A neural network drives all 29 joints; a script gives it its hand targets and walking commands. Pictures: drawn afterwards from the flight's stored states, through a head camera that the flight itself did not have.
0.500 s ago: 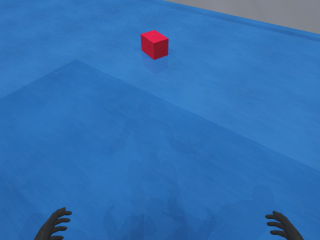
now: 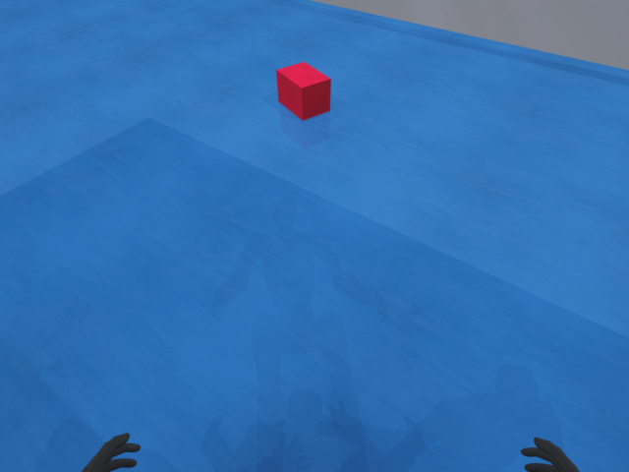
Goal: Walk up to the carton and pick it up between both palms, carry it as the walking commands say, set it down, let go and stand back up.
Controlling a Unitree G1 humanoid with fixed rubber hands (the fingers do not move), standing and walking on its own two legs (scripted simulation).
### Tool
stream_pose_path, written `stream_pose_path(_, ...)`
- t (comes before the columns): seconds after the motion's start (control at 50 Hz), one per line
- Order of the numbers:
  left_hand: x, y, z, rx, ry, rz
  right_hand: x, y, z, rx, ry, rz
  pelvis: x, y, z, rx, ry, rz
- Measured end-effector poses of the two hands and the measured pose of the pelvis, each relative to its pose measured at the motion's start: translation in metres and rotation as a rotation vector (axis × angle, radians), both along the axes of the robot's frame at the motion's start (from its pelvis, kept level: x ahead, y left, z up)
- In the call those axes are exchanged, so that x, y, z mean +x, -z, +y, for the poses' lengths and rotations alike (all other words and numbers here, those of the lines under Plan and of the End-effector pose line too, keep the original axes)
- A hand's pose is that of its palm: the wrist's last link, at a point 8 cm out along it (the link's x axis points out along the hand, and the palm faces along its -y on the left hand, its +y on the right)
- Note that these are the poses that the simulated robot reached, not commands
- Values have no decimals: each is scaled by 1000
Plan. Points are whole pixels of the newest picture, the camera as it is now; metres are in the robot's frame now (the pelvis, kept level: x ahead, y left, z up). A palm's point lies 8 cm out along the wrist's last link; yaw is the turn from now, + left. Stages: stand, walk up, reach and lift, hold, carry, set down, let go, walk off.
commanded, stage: stand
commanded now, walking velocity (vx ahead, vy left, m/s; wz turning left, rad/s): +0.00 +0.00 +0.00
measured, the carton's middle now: (303, 90) +2.35 +0.13 -0.66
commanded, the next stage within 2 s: walk up in 0.40 s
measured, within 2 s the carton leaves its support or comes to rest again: neither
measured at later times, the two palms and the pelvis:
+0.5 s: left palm out of the picture +0.11 +0.31 -0.09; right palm out of the picture +0.11 -0.31 -0.08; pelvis +0.00 +0.00 +0.01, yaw +0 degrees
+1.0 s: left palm (21, 427) +0.21 +0.41 -0.07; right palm (589, 459) +0.17 -0.30 -0.04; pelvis +0.09 +0.06 +0.01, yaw +1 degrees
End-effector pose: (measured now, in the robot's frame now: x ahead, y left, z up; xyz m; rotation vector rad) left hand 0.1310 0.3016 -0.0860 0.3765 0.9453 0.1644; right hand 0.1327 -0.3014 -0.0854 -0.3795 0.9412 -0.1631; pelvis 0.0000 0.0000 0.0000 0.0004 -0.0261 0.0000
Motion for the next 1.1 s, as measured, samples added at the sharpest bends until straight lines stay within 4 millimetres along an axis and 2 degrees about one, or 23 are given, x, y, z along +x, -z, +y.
stream_pose_path(0.62,-26,-4,11,-6,-53,99,-28,-3,-11,7,48,116,-1,-15,0,-2,-2,-2)
stream_pose_path(0.7,-34,-14,36,19,-77,47,-7,-16,-22,-18,14,70,7,-12,5,-21,-30,19)
stream_pose_path(0.76,-47,-22,65,61,-110,60,26,-33,-19,-37,-36,23,15,-14,14,-27,-46,20)
stream_pose_path(0.8,-48,-25,87,81,-128,64,48,-45,-14,-51,-66,-5,24,-14,22,-26,-55,17)
stream_pose_path(0.86,-31,-21,117,98,-134,55,69,-53,-7,-93,-68,-45,41,-6,39,-17,-58,11)
stream_pose_path(0.9,-5,-18,123,92,-118,34,66,-52,-7,-126,-41,-57,51,-1,49,-8,-51,9)
stream_pose_path(1.0,76,-20,108,20,-8,-36,39,-50,0,-130,44,9,86,-9,59,16,-26,3)
stream_pose_path(1.1,146,-28,91,-21,62,-45,35,-43,3,-104,101,73,130,-15,61,13,-14,2)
